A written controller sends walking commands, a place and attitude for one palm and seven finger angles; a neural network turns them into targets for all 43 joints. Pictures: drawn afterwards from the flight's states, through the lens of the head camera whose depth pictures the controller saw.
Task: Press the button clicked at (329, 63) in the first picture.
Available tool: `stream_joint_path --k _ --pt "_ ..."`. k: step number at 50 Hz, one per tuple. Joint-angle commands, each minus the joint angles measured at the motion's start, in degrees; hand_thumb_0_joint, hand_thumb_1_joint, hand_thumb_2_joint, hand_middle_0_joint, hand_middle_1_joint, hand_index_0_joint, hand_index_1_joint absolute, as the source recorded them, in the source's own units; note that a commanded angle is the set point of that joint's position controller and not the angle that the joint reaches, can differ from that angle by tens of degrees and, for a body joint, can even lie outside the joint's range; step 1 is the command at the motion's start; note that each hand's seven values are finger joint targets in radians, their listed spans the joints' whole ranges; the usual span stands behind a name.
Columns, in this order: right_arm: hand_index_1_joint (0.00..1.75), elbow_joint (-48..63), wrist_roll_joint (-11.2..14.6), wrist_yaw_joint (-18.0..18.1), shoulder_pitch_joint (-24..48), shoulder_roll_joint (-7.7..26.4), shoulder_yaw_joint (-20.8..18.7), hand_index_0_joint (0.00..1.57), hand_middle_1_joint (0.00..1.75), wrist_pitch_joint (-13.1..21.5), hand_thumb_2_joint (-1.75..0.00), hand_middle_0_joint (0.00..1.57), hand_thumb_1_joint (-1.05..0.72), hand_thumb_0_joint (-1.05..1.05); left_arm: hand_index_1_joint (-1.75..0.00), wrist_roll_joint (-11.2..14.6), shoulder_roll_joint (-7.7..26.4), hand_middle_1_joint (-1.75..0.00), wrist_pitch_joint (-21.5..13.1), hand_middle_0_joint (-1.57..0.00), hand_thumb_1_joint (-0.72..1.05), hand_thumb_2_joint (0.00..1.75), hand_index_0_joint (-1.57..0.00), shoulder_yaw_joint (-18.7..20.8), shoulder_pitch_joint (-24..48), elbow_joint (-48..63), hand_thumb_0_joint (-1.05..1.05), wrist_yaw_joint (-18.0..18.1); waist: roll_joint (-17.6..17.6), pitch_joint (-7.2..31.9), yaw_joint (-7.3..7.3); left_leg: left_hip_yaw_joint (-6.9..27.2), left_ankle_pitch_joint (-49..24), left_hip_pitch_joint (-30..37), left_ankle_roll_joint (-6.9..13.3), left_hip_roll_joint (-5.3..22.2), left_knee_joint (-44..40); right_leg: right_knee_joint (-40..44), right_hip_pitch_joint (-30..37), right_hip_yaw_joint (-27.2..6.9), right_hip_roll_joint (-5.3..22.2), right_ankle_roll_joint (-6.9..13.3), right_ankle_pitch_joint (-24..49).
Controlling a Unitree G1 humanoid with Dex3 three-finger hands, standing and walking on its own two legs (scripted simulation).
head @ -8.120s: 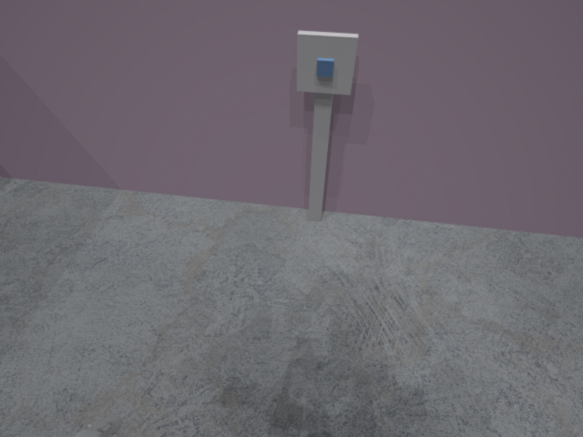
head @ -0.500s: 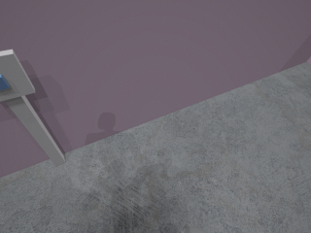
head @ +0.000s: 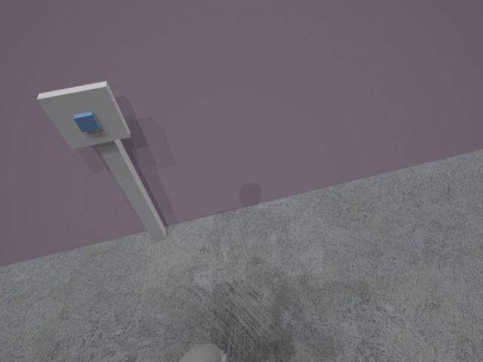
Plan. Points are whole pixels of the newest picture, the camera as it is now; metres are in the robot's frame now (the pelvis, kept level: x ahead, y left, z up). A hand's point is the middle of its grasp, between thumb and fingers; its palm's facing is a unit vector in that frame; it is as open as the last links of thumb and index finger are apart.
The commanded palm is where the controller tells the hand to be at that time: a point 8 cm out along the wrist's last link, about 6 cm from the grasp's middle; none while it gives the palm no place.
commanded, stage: turn to face it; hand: left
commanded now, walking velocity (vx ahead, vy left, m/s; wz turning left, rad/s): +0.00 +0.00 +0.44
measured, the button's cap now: (87, 121) +0.74 +0.45 -0.02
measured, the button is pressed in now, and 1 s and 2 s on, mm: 0 0 0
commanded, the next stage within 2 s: take the last steps up to it in 0.34 s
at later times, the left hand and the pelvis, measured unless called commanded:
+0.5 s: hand out of the picture -0.03 +0.28 -0.18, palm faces +0.27 -0.94 -0.22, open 7.4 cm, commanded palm none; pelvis -0.01 +0.07 +0.00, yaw +11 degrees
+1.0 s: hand out of the picture +0.07 +0.22 -0.16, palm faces +0.27 -0.94 -0.23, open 7.3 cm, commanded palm none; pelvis +0.06 +0.03 -0.01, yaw +14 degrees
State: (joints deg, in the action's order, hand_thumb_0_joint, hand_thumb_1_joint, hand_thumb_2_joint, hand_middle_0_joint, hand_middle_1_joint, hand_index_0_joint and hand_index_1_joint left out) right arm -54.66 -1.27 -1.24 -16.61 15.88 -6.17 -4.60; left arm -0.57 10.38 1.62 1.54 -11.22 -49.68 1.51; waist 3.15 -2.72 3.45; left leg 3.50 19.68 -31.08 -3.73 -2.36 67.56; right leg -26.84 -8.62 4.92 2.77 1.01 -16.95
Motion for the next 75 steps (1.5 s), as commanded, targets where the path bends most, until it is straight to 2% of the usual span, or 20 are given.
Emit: stream_joint_path --k 1,9,13,14,15,16,23,30,39,43,44,46,47,53,67,70,71,72,73,75 --pt "0.30 4.4 -0.1 -0.3 3.8 3.0 -0.3 0.20 0.30 0.8 -0.90 0.20 -0.90 0.00 -0.30 -0.3 10.4 -0.30 -2.4 -0.20 0.90 0.90 -0.20 2.9 -2.1 3.4 0.00 0.8 -13.3 -0.8 -3.34 -1.3 -0.6 -4.8 -1.6 3.0 1.7 8.8 2.4 -6.4 14.2 4.5 20.3" --pt "0.30 5.7 0.8 0.0 11.4 0.7 1.9 0.20 0.30 2.0 -0.90 0.20 -0.90 0.00 -0.30 -1.4 13.3 -0.30 -1.8 -0.20 0.90 0.90 -0.20 3.8 -8.0 -0.3 0.00 0.6 -16.6 1.7 -6.66 -7.4 6.7 5.8 0.1 2.6 -22.2 2.2 6.1 -3.3 16.2 6.2 38.1" --pt "0.30 3.8 0.7 0.6 4.7 2.7 1.9 0.20 0.30 3.3 -0.90 0.20 -0.90 0.00 -0.30 -0.5 13.6 -0.30 -1.5 -0.20 0.90 0.90 -0.20 4.0 -6.1 -1.2 0.00 0.4 -13.5 6.5 -2.52 -8.6 -9.1 21.6 2.1 1.7 -43.3 -8.4 2.4 1.3 13.9 1.5 36.0" --pt "0.30 3.1 0.3 0.7 1.5 7.0 0.9 0.20 0.30 4.1 -0.90 0.20 -0.90 0.00 -0.30 0.0 11.6 -0.30 -1.4 -0.20 0.90 0.90 -0.20 3.5 -6.5 -0.4 0.00 0.2 -2.3 10.8 -0.90 -1.1 -23.1 33.7 4.4 9.7 -46.2 -18.8 -6.7 4.0 10.7 -1.6 22.6" --pt "0.30 2.9 0.5 1.2 -1.6 12.8 -0.5 0.20 0.30 4.3 -0.90 0.20 -0.90 0.00 -0.30 0.3 7.4 -0.30 -1.2 -0.20 0.90 0.90 -0.20 2.3 -6.3 1.4 0.00 -0.1 14.2 12.5 0.45 17.7 -52.3 40.8 12.5 24.9 -44.8 -30.0 -22.1 3.7 3.4 -5.6 -18.1" --pt "0.30 2.1 0.8 1.6 -2.7 13.2 -0.2 0.20 0.30 3.6 -0.90 0.20 -0.90 0.00 -0.30 0.0 8.2 -0.30 -0.3 -0.20 0.90 0.90 -0.20 2.1 -3.8 1.6 0.00 0.5 9.9 12.1 1.07 14.2 -56.8 35.4 16.8 27.0 -43.4 -34.5 -19.6 -2.4 4.1 -4.7 -22.4" --pt "0.30 3.3 0.5 2.7 6.2 5.8 2.3 0.20 0.30 4.7 -0.90 0.20 -0.90 0.00 -0.30 -0.4 7.4 -0.30 0.4 -0.20 0.90 0.90 -0.20 2.2 -5.4 -3.6 0.00 -0.4 4.6 3.7 -3.45 5.1 -37.8 25.2 12.6 15.7 -48.4 -36.9 -18.5 -3.5 3.2 -5.6 -5.9" --pt "0.30 0.3 0.2 2.5 -1.4 4.0 2.1 0.20 0.30 5.9 -0.90 0.20 -0.90 0.00 -0.30 -1.2 6.8 -0.30 -0.7 -0.20 0.90 0.90 -0.20 1.7 -1.4 -3.1 0.00 -1.5 4.4 -1.2 -1.59 12.9 0.6 24.6 14.3 16.4 -57.9 -31.2 -23.7 -3.5 3.2 -4.6 -3.4" --pt "0.30 -3.2 -0.3 2.7 -5.8 3.6 1.8 0.20 0.30 6.7 -0.90 0.20 -0.90 0.00 -0.30 -1.0 4.2 -0.30 -1.9 -0.20 0.90 0.90 -0.20 1.6 3.0 -2.1 0.00 -2.3 2.8 -3.2 -0.93 15.4 9.1 19.7 15.2 17.2 -59.2 -14.4 -15.5 -2.3 1.9 -2.6 -5.5" --pt "0.30 -4.7 -0.2 2.6 -4.3 2.9 2.3 0.20 0.30 6.4 -0.90 0.20 -0.90 0.00 -0.30 -0.8 3.4 -0.30 -2.7 -0.20 0.90 0.90 -0.20 2.0 -6.1 -6.1 0.00 -2.2 0.6 -1.4 -5.45 9.7 10.7 10.8 11.6 12.7 -51.4 -0.9 2.4 0.0 -1.0 -2.2 1.0" --pt "0.30 -5.1 0.1 2.5 -4.7 1.2 2.6 0.20 0.30 6.6 -0.90 0.20 -0.90 0.00 -0.30 -1.0 5.3 -0.30 -3.3 -0.20 0.90 0.90 -0.20 2.4 -9.4 -7.5 0.00 -1.8 -4.5 -0.9 -6.83 6.7 9.9 5.6 9.5 9.2 -44.0 4.3 9.8 -3.2 1.2 -1.4 -0.9" --pt "0.30 -1.9 0.3 2.0 -1.9 -2.0 3.3 0.20 0.30 7.1 -0.90 0.20 -0.90 0.00 -0.30 -0.9 12.7 -0.30 -4.0 -0.20 0.90 0.90 -0.20 3.9 -19.1 -9.9 0.00 -0.7 -20.9 -0.5 -10.72 -4.9 13.8 -10.4 5.6 1.3 -16.9 18.8 16.2 -33.2 22.5 7.8 -19.4" --pt "0.30 -1.5 -0.3 1.5 0.2 0.5 2.4 0.20 0.30 7.0 -0.90 0.20 -0.90 0.00 -0.30 -0.4 11.4 -0.30 -3.9 -0.20 0.90 0.90 -0.20 3.6 -17.9 -9.6 0.00 -0.4 -12.8 -3.4 -9.56 -2.2 10.7 -11.2 5.6 4.1 -10.6 21.2 10.3 -32.2 23.0 9.6 -23.7" --pt "0.30 -6.3 -0.5 0.6 -5.4 -4.5 2.1 0.20 0.30 5.1 -0.90 0.20 -0.90 0.00 -0.30 -0.2 2.4 -0.30 -5.9 -0.20 0.90 0.90 -0.20 1.2 -12.1 -10.2 0.00 -0.1 -7.6 -7.0 -2.97 -4.0 -8.0 -5.6 3.0 8.2 -4.2 20.6 -0.5 -10.1 12.6 5.0 1.1" --pt "0.30 0.6 0.3 -0.6 13.7 -6.0 3.2 0.20 0.30 6.7 -0.90 0.20 -0.90 0.00 -0.30 -1.0 3.2 -0.30 -6.5 -0.20 0.90 0.90 -0.20 0.9 -22.7 -16.8 0.00 0.9 -11.7 -7.3 -6.66 -9.6 -8.2 -1.2 4.4 6.7 -27.7 12.3 8.5 -4.9 13.4 6.2 34.1" --pt "0.30 -2.8 -0.1 0.6 3.0 -4.1 2.7 0.20 0.30 7.5 -0.90 0.20 -0.90 0.00 -0.30 -0.8 4.4 -0.30 -6.2 -0.20 0.90 0.90 -0.20 1.2 -21.3 -16.9 0.00 0.8 -10.4 -0.4 -1.34 -13.1 -10.2 16.9 6.2 1.7 -36.2 -3.7 6.4 -0.9 10.6 4.2 46.9" --pt "0.30 -5.1 -0.5 1.3 -5.2 -1.1 2.1 0.20 0.30 7.9 -0.90 0.20 -0.90 0.00 -0.30 -0.5 3.2 -0.30 -6.2 -0.20 0.90 0.90 -0.20 1.2 -21.8 -16.6 0.00 0.7 -6.3 5.8 1.90 -9.7 -16.0 31.0 7.2 4.9 -38.9 -15.7 0.1 -0.1 8.5 2.5 39.0" --pt "0.30 -6.4 -0.9 2.0 -11.8 5.6 0.7 0.20 0.30 8.4 -0.90 0.20 -0.90 0.00 -0.30 0.4 0.3 -0.30 -6.1 -0.20 0.90 0.90 -0.20 0.9 -24.9 -15.9 0.00 0.3 7.0 15.0 2.90 9.6 -27.4 47.1 12.9 21.0 -38.5 -32.4 -14.7 3.7 1.0 -0.4 8.6" --pt "0.30 -7.2 0.2 2.5 -15.1 7.9 0.4 0.20 0.30 7.9 -0.90 0.20 -0.90 0.00 -0.30 0.5 -0.4 -0.30 -6.1 -0.20 0.90 0.90 -0.20 0.3 -22.8 -14.2 0.00 0.3 10.2 18.0 3.03 20.1 -37.5 49.1 17.5 29.0 -44.3 -45.4 -21.2 -1.0 -2.1 -0.2 -16.8" --pt "0.30 -5.4 0.7 2.8 -7.0 4.7 1.0 0.20 0.30 8.0 -0.90 0.20 -0.90 0.00 -0.30 0.2 -0.2 -0.30 -5.3 -0.20 0.90 0.90 -0.20 0.8 -16.2 -12.8 0.00 0.4 1.4 8.0 0.79 13.6 -29.3 34.7 17.5 27.2 -48.6 -51.0 -24.6 -4.1 2.3 0.5 -11.1"
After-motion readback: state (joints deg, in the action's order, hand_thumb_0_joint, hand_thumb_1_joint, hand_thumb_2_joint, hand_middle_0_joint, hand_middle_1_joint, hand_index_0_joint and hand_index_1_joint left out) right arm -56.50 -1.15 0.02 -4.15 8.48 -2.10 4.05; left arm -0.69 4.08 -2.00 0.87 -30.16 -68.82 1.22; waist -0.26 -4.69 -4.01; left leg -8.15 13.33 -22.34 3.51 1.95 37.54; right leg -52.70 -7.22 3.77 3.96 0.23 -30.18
